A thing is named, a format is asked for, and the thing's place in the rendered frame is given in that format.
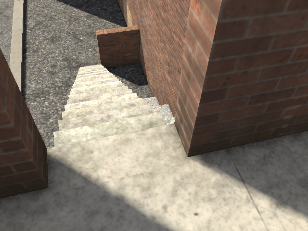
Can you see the stairs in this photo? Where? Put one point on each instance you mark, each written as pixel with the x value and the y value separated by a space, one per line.
pixel 100 106

